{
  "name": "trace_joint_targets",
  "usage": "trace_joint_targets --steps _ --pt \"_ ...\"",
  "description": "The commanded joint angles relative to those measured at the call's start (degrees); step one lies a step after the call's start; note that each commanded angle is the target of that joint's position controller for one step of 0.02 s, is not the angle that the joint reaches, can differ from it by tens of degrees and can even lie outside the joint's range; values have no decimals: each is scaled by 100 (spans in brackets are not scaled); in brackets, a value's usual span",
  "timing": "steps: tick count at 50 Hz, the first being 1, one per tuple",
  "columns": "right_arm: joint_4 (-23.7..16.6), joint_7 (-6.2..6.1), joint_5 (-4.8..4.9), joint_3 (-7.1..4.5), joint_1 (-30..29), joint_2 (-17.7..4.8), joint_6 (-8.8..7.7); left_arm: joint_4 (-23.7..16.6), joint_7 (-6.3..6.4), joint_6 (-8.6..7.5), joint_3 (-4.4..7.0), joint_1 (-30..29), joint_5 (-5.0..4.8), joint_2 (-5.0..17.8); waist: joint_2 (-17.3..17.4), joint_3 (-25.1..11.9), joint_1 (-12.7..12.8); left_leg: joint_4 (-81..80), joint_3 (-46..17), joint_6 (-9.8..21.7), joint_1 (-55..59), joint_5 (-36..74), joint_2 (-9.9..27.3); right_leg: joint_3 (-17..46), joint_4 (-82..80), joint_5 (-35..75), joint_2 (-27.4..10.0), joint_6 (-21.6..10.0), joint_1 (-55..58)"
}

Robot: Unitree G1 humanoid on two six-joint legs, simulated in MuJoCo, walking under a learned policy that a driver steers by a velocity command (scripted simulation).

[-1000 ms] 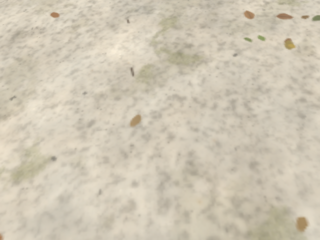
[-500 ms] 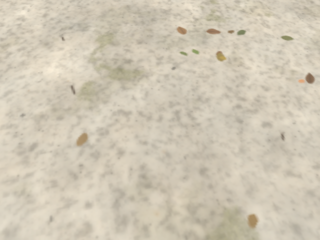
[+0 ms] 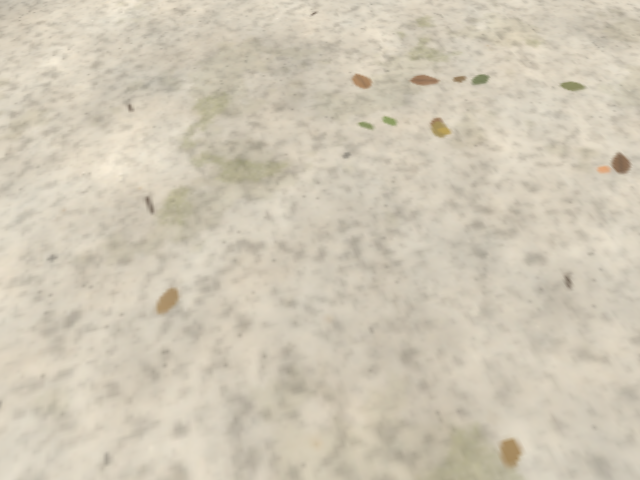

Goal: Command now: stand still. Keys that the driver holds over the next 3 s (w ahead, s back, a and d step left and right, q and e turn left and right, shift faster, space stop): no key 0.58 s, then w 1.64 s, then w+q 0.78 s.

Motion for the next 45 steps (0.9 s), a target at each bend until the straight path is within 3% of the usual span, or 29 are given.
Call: trace_joint_targets --steps 1,16,29,31,33,36,37,38,39,40,41,42,43,44,45 --pt "-145 -47 11 -132 -33 -589 -58 -190 19 -82 170 39 -9 693 -84 -104 21 -338 -24 19 172 804 52 290 -682 958 -288 -116 -273" --pt "602 -144 36 -112 208 -521 5 538 40 -104 127 223 -42 624 -59 -8 10 -414 15 55 209 870 13 95 -732 1067 -163 -74 -251" --pt "1005 -162 44 -52 357 -394 25 1024 73 -93 60 425 -58 555 -23 80 23 -457 60 96 163 800 -36 -4 -778 938 -110 -46 -308" --pt "1107 -173 77 -31 472 -305 41 1130 100 -61 70 560 -92 575 -129 38 48 -278 304 153 67 -577 -272 -27 -883 -711 -21 -154 -355" --pt "1025 -176 101 -40 353 -336 -6 1079 123 -61 136 587 -144 803 -372 482 122 101 405 300 -565 -1931 -401 423 -1152 -2544 -277 -470 -752" --pt "871 -41 143 35 205 -25 -300 1116 82 -218 266 878 -225 1155 -1162 724 227 1306 512 384 -1101 -1062 -297 2048 -1921 -3164 -1415 -1139 -689" --pt "860 17 175 30 246 -43 -388 1071 70 -249 270 761 -235 1133 -1141 797 147 1398 395 496 -1009 -1009 -160 2274 -2013 -3020 -1587 -1258 -884" --pt "894 65 214 31 423 -21 -457 980 52 -264 249 501 -245 1066 -1092 846 -38 1009 403 626 -694 -1092 -121 2110 -1938 -2793 -1531 -1200 -1083" --pt "1041 93 237 27 860 21 -503 867 29 -263 217 147 -272 989 -1008 837 -325 186 430 738 98 -959 -149 1677 -1668 -2440 -1266 -995 -1474" --pt "1251 102 199 -25 1356 -92 -526 752 17 -274 175 -104 -272 833 -617 757 -511 -372 214 731 857 -582 -146 1086 -996 -1715 -828 -741 -1808" --pt "1429 97 156 -162 2045 -580 -547 642 -1 -333 72 -229 -221 438 628 424 -674 -1125 -1282 984 1620 -1134 720 43 781 -847 -132 -341 -2386" --pt "1507 196 127 -317 2651 -1317 -600 370 39 -448 69 -314 -239 366 1911 204 -766 -2078 -3710 1759 1997 -1823 1945 -324 2282 -1340 295 -172 -3226" --pt "1387 213 29 -178 2189 -913 -669 377 21 -535 127 -284 -337 625 1175 434 -467 -2168 -4096 1916 1711 -1980 2164 171 3306 -1341 -37 -262 -3555" --pt "1220 212 61 -99 1766 -593 -707 460 -47 -600 127 -136 -368 623 762 695 -272 -2102 -3389 1754 1600 -1703 1954 242 3652 -777 -293 -382 -3785" --pt "1113 230 87 -70 1535 -509 -717 563 -86 -646 136 -38 -321 592 586 633 -185 -2106 -2700 1540 1634 -1270 1658 122 3618 -261 -470 -455 -3804"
